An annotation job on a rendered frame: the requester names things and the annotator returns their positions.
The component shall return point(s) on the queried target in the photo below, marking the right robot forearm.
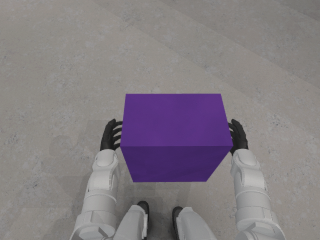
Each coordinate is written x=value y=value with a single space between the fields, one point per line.
x=254 y=209

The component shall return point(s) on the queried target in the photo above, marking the robot left foot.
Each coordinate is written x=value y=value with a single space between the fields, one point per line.
x=145 y=206

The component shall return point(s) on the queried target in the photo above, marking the left robot forearm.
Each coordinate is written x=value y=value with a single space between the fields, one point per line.
x=97 y=218

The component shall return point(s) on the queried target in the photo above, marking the carton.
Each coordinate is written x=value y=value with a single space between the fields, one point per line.
x=174 y=137

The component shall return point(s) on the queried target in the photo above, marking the robot right hand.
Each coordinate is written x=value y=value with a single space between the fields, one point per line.
x=238 y=136

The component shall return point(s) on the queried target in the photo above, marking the robot right shin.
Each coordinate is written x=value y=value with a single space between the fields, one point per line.
x=186 y=209

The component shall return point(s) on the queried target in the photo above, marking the right robot upper arm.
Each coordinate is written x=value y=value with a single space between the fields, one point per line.
x=253 y=235

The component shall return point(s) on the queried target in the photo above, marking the robot left hand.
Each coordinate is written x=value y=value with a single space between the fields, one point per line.
x=108 y=139

